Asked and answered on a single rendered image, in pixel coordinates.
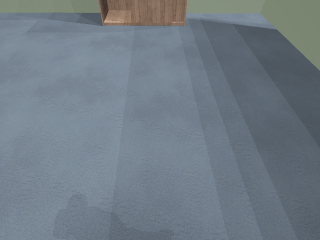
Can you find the wardrobe door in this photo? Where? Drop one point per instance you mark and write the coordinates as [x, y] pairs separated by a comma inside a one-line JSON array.
[[178, 10], [151, 11]]

